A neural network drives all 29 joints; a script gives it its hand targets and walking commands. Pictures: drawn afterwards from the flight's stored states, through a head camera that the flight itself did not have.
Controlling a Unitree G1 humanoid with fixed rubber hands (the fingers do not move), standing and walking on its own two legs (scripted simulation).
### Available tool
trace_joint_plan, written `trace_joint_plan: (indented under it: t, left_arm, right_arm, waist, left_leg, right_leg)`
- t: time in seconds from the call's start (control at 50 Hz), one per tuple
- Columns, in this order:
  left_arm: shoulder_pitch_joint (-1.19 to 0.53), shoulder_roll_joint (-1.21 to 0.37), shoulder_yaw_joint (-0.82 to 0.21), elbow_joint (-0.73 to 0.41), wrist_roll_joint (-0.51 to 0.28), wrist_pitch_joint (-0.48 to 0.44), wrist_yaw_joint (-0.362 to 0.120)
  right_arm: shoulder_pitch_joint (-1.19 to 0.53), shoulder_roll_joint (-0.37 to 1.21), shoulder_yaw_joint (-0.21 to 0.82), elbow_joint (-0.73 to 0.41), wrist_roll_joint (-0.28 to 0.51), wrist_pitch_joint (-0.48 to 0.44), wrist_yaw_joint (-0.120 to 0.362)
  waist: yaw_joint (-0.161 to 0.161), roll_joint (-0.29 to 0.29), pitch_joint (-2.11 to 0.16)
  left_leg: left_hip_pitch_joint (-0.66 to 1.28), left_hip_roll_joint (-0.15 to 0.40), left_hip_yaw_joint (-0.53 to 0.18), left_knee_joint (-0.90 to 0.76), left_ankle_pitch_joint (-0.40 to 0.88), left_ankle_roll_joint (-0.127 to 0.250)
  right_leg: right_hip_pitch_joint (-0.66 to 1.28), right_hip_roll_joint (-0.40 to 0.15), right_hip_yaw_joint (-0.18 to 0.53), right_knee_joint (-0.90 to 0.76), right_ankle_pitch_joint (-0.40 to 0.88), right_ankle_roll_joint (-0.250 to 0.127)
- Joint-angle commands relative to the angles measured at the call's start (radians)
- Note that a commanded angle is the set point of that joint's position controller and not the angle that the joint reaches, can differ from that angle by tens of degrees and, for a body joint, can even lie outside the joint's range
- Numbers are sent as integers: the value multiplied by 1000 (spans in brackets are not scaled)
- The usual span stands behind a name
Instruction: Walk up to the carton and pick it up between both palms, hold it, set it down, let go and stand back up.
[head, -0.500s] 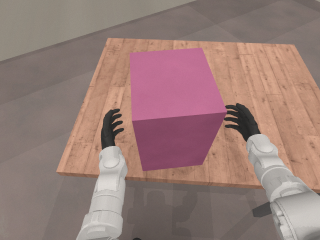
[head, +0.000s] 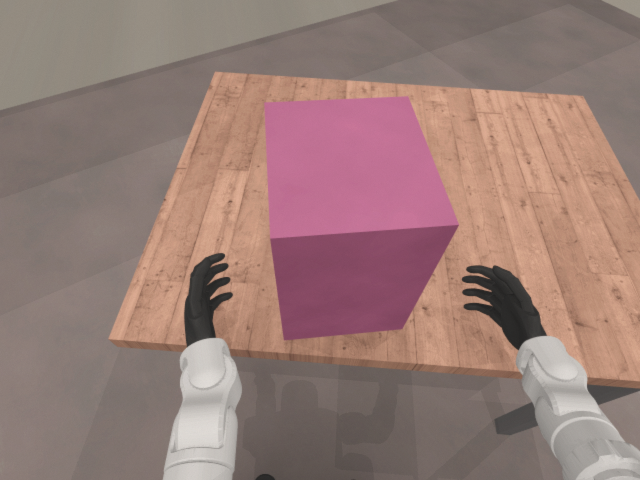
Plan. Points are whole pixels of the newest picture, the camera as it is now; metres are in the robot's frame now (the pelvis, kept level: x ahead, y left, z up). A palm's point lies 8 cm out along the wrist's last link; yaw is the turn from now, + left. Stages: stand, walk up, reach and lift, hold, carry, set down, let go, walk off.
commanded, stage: set down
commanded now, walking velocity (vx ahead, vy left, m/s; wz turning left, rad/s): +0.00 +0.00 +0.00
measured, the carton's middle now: (340, 228) +0.42 +0.04 +0.03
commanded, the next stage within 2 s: none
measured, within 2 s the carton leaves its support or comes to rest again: neither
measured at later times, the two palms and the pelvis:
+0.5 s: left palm (195, 359) +0.23 +0.19 +0.03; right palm (559, 388) +0.25 -0.24 +0.00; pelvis +0.01 +0.00 +0.00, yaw +0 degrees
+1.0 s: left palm (201, 370) +0.22 +0.18 +0.01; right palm (568, 412) +0.22 -0.24 -0.01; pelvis +0.02 +0.01 +0.00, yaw +1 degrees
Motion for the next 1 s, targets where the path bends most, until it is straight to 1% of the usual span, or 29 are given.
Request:
trace_joint_plan:
  t: [0.0, 0.02, 0.06, 0.1, 0.12, 0.16, 0.18, 0.24, 0.28, 0.32, 0.34, 0.36, 0.42, 0.44, 0.48, 0.56, 0.6, 0.66, 0.68, 0.7, 0.72, 0.76, 0.78, 0.8, 0.82, 0.88, 0.94, 0.96, 0.98]
  left_arm:
    - [-50, -2, -213, -317, -129, -40, 9]
    - [-88, 19, -194, -252, -124, -45, -1]
    - [20, -7, -189, -269, -106, -28, -8]
    - [-46, 8, -189, -328, -112, -34, 12]
    - [38, -14, -194, -298, -112, -22, 3]
    - [43, 7, -179, -354, -101, -19, 13]
    - [113, 2, -223, -393, -116, -16, 7]
    - [86, -31, -226, -377, -98, -5, 14]
    - [149, -17, -215, -429, -88, 1, 22]
    - [168, -21, -241, -439, -85, 14, 24]
    - [210, -6, -236, -471, -97, 6, 21]
    - [249, -30, -280, -499, -93, 5, 23]
    - [245, -10, -253, -524, -86, 3, 33]
    - [207, -12, -284, -517, -100, 12, 33]
    - [327, -9, -283, -533, -104, 19, 25]
    - [309, 20, -283, -538, -100, 26, 38]
    - [297, 20, -286, -566, -103, 24, 43]
    - [364, 5, -289, -516, -82, 41, 36]
    - [374, 27, -277, -428, -87, 62, 16]
    - [348, 24, -273, -505, -87, 50, 22]
    - [308, 23, -312, -571, -99, 42, 37]
    - [313, 49, -296, -478, -104, 48, 21]
    - [344, 52, -264, -451, -85, 49, 20]
    - [334, 52, -263, -450, -78, 48, 11]
    - [343, 50, -260, -507, -75, 46, 29]
    - [325, 68, -244, -407, -65, 70, 9]
    - [346, 74, -249, -488, -93, 51, 8]
    - [358, 90, -246, -394, -88, 57, -9]
    - [350, 101, -227, -428, -82, 49, -9]
  right_arm:
    - [-100, -279, -94, -373, 63, -51, 14]
    - [-137, -252, -79, -366, 62, -55, 12]
    - [-30, -239, -59, -347, 74, -49, 14]
    - [-77, -266, -78, -366, 82, -50, 27]
    - [-10, -258, -88, -364, 67, -50, 29]
    - [8, -279, -98, -410, 79, -51, 28]
    - [85, -285, -99, -431, 82, -57, 27]
    - [51, -268, -106, -410, 65, -44, 38]
    - [133, -260, -99, -444, 93, -36, 44]
    - [157, -279, -112, -429, 93, -33, 51]
    - [179, -254, -99, -503, 100, -44, 52]
    - [217, -267, -98, -481, 102, -46, 48]
    - [234, -253, -98, -517, 106, -38, 57]
    - [202, -265, -113, -509, 96, -31, 52]
    - [315, -271, -132, -549, 97, -28, 54]
    - [315, -261, -108, -581, 107, -11, 47]
    - [332, -268, -134, -617, 102, -4, 51]
    - [385, -265, -116, -610, 93, 14, 46]
    - [418, -254, -112, -554, 84, 37, 34]
    - [391, -261, -116, -606, 96, 29, 40]
    - [360, -260, -125, -630, 108, 25, 48]
    - [395, -227, -120, -630, 78, 39, 36]
    - [394, -237, -125, -642, 62, 45, 32]
    - [420, -196, -108, -641, 70, 50, 26]
    - [413, -236, -115, -629, 80, 46, 35]
    - [415, -197, -107, -585, 54, 66, 23]
    - [424, -216, -135, -657, 40, 57, 18]
    - [447, -197, -121, -591, 29, 70, 7]
    - [446, -210, -124, -614, 32, 59, 4]
  waist:
    - [-110, -91, -432]
    - [-94, -84, -415]
    - [-111, -75, -378]
    - [-94, -41, -410]
    - [-101, -88, -354]
    - [-99, -74, -372]
    - [-132, -69, -357]
    - [-130, -90, -296]
    - [-118, -45, -289]
    - [-140, -62, -258]
    - [-118, -57, -270]
    - [-140, -33, -285]
    - [-116, -19, -277]
    - [-143, -38, -239]
    - [-154, -47, -230]
    - [-126, -47, -194]
    - [-145, -51, -203]
    - [-135, -53, -147]
    - [-149, -80, -96]
    - [-136, -49, -139]
    - [-151, -33, -157]
    - [-157, -86, -123]
    - [-139, -101, -133]
    - [-140, -71, -127]
    - [-121, -24, -144]
    - [-137, -49, -72]
    - [-133, -78, -166]
    - [-152, -85, -116]
    - [-149, -78, -138]
  left_leg:
    - [254, -70, 28, 13, 170, 75]
    - [197, -77, 27, 11, 123, 84]
    - [217, -85, 26, -1, 171, 81]
    - [222, -81, 20, -9, 149, 77]
    - [228, -80, 18, -12, 128, 88]
    - [199, -81, 17, -11, 152, 82]
    - [230, -78, 9, -12, 154, 81]
    - [228, -73, 12, -18, 78, 87]
    - [243, -77, 11, -27, 110, 82]
    - [247, -73, 8, -26, 88, 86]
    - [231, -75, 16, -23, 116, 89]
    - [259, -74, 12, -16, 145, 77]
    - [252, -74, 22, -20, 105, 77]
    - [237, -78, 30, -16, 58, 78]
    - [280, -73, 13, -22, 75, 79]
    - [280, -75, 40, -33, 37, 78]
    - [259, -70, 33, -25, 14, 75]
    - [272, -71, 30, -36, 39, 72]
    - [278, -82, 39, -39, 32, 82]
    - [259, -75, 37, -43, 34, 79]
    - [235, -75, 31, -39, -9, 76]
    - [234, -84, 46, -40, -55, 96]
    - [206, -81, 46, -39, -35, 88]
    - [197, -90, 50, -42, -34, 90]
    - [232, -82, 43, -48, 17, 79]
    - [200, -89, 57, -52, -51, 90]
    - [224, -81, 49, -38, 45, 83]
    - [227, -94, 60, -45, 12, 85]
    - [226, -89, 55, -42, 33, 87]
  right_leg:
    - [394, -59, 115, -2, 62, 47]
    - [398, -71, 136, 1, 36, 52]
    - [428, -74, 136, -9, 97, 50]
    - [395, -63, 117, 5, 25, 34]
    - [395, -65, 126, -14, 18, 37]
    - [428, -68, 144, 4, 64, 43]
    - [413, -64, 137, -4, 76, 43]
    - [357, -78, 141, -21, -43, 41]
    - [362, -69, 135, -28, -22, 28]
    - [343, -71, 144, -29, -30, 37]
    - [380, -73, 146, -23, 15, 34]
    - [394, -71, 141, -11, 91, 31]
    - [347, -78, 151, -26, -17, 29]
    - [339, -78, 153, -25, -37, 33]
    - [314, -69, 152, -38, -17, 33]
    - [315, -72, 155, -38, -71, 30]
    - [312, -80, 164, -40, -101, 33]
    - [333, -85, 175, -52, -73, 32]
    - [315, -88, 187, -65, -68, 35]
    - [337, -89, 188, -56, -71, 39]
    - [332, -93, 192, -45, -120, 39]
    - [323, -91, 186, -42, -139, 44]
    - [354, -107, 211, -52, -147, 50]
    - [375, -119, 237, -57, -144, 56]
    - [359, -97, 193, -36, -86, 43]
    - [356, -110, 222, -56, -159, 53]
    - [394, -106, 214, -45, -54, 56]
    - [396, -107, 209, -58, -55, 54]
    - [417, -104, 202, -34, 2, 57]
